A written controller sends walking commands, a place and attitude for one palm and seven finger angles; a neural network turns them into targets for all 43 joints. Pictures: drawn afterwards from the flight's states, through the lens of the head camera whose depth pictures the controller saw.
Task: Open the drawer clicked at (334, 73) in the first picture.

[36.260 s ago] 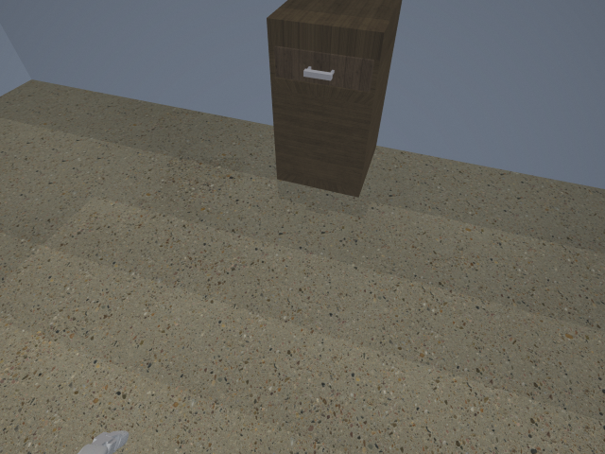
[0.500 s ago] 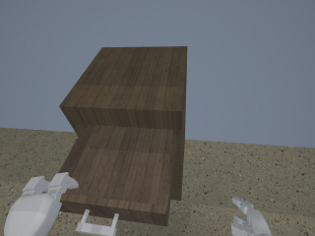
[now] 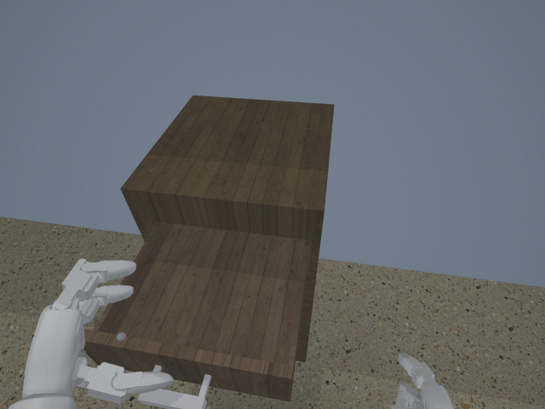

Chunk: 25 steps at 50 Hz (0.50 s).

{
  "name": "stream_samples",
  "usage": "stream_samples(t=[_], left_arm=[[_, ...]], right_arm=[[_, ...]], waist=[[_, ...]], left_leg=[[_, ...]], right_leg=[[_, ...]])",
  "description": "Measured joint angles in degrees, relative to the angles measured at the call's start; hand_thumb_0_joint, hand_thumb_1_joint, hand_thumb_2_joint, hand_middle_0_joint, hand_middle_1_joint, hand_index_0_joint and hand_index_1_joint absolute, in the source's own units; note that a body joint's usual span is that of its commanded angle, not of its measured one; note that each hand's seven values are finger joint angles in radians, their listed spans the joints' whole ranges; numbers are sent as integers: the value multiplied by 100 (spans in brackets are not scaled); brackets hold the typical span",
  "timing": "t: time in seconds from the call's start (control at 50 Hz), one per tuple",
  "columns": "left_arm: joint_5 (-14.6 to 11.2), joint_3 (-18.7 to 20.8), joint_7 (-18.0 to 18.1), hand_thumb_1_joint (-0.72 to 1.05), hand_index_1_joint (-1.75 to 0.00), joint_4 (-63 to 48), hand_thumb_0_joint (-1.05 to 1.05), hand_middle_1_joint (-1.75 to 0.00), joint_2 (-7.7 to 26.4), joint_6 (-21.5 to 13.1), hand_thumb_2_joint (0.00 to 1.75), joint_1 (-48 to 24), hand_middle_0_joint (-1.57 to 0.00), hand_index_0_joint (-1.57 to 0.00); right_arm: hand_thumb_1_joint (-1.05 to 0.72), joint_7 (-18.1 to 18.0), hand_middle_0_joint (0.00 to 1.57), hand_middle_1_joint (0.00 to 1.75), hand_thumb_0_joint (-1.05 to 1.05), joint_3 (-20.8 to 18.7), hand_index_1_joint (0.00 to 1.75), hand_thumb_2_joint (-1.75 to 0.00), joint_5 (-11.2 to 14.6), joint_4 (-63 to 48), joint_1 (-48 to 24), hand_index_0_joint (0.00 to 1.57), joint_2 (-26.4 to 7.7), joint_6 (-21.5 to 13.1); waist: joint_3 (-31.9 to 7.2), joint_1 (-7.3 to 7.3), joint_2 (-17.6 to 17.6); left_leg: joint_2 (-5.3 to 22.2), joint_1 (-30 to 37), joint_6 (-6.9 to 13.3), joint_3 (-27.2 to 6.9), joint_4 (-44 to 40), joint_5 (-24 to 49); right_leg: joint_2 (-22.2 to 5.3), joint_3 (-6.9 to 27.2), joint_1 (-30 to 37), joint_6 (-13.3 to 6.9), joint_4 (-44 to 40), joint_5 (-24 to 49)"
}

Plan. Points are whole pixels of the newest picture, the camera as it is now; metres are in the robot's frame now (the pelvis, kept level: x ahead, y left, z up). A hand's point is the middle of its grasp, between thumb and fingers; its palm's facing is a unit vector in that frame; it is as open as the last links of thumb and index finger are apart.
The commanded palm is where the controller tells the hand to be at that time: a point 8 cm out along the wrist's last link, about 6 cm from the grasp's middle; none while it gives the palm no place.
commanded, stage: draw the hand back to the body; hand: left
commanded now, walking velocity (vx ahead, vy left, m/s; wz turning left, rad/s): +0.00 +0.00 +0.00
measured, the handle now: (177, 388) +0.20 +0.20 -0.14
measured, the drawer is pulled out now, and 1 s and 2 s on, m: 0.28 0.28 0.28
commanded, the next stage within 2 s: step back with the hand held close in 0.74 s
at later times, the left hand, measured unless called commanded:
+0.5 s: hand (75, 294) +0.18 +0.22 +0.18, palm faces +0.37 -0.84 -0.41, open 8.9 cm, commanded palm +0.13 +0.27 +0.19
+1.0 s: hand (88, 287) +0.19 +0.21 +0.18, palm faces +0.38 -0.80 -0.46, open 7.4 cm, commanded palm +0.13 +0.25 +0.19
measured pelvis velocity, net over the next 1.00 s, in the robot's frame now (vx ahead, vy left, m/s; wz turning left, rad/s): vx -0.01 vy -0.03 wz -0.01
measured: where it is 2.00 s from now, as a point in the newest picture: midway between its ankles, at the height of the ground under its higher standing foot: outside the picture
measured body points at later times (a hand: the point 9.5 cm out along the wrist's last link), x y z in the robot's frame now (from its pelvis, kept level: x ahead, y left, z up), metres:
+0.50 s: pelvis +0.00 -0.01 +0.01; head -0.01 -0.03 +0.46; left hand +0.16 +0.27 +0.21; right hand +0.20 -0.23 -0.06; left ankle -0.02 +0.05 -0.72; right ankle -0.03 -0.08 -0.72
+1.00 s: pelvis -0.01 -0.03 +0.02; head +0.01 -0.04 +0.46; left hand +0.17 +0.25 +0.21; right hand +0.18 -0.26 -0.07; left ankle -0.02 +0.05 -0.72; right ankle -0.03 -0.08 -0.72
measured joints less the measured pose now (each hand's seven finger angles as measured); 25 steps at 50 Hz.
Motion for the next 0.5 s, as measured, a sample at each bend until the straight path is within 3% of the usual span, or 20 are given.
stream_samples(t=[0.18, 0.34, 0.5], left_arm=[[-345, 737, -158, -2, -90, -102, -1, -90, 318, -217, 50, -174, -27, -28], [-378, 844, -186, 25, -72, -89, 0, -72, 275, -218, 62, -183, -25, -26], [-426, 1201, -120, 53, -54, -46, 0, -54, 370, -282, 74, -534, -23, -24]], right_arm=[[-90, 68, 21, 29, 2, -91, 30, -90, -16, 279, -367, 20, -77, -240], [-90, 62, 21, 29, 2, -207, 30, -90, -16, 437, -505, 20, -146, -204], [-90, 67, 21, 29, 2, -192, 30, -90, -23, 500, -613, 20, -131, -226]], waist=[[258, -59, 78], [249, 34, 73], [303, 73, 38]], left_leg=[[36, 272, -32, -8, -537, 307], [39, 468, -44, -36, -796, 413], [77, 630, -89, -70, -935, 457]], right_leg=[[4, 48, 285, -2, -582, 347], [-4, 51, 480, -21, -832, 446], [29, 39, 663, -76, -1022, 520]])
